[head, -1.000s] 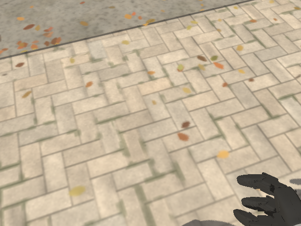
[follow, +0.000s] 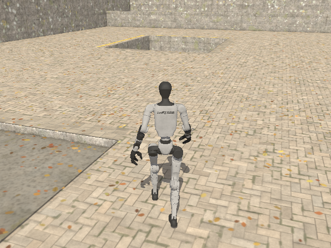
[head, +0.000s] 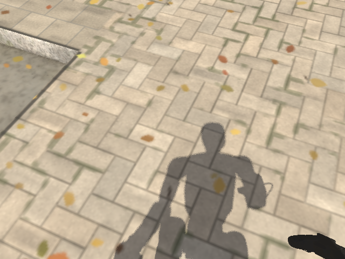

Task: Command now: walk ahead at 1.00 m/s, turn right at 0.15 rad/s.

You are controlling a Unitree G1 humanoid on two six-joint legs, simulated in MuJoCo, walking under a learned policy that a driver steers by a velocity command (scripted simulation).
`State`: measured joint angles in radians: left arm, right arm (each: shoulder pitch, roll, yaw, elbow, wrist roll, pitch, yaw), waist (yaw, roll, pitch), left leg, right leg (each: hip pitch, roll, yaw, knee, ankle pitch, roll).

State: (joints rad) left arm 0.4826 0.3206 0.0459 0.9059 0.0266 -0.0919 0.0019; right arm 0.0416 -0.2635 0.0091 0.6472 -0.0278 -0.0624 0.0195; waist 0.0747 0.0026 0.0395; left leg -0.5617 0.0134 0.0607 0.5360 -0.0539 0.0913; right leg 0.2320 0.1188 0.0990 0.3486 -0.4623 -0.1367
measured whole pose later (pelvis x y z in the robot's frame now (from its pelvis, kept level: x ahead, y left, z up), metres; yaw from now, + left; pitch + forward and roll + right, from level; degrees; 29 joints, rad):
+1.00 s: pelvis +0.93 -0.18 +0.02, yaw -45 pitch +2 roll +2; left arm 0.29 0.37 0.07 0.80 0.02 -0.04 -0.02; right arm 0.18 -0.30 -0.03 0.68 -0.06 -0.06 -0.02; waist 0.03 -0.03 0.04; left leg -0.36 0.03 0.06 0.58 -0.24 -0.03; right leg -0.35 0.08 0.08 1.30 -0.32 -0.12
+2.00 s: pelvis +1.46 -0.94 +0.03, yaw -42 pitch +1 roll +1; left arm 0.03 0.21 -0.06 0.59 0.07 -0.08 -0.01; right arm 0.50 -0.31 -0.06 0.88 -0.01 -0.04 0.01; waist -0.07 0.01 0.00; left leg -0.13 -0.21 -0.07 0.41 -0.27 0.17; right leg -0.70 -0.13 0.13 1.05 -0.23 0.05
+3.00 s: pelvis +2.24 -1.35 +0.01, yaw +8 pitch +2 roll +1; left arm 0.03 0.26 -0.02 0.60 0.04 -0.06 -0.03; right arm 0.46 -0.32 -0.05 0.83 0.00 -0.08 0.01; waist -0.11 0.01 0.03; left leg 0.16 -0.14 -0.19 0.26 -0.42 0.13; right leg -0.63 -0.09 0.02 0.57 0.01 -0.02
